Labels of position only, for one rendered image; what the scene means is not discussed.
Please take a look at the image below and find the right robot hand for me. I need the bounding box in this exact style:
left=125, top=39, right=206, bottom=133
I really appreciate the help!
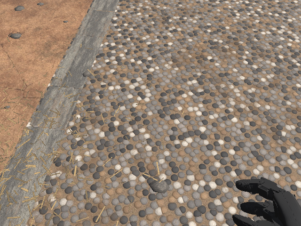
left=232, top=177, right=301, bottom=226

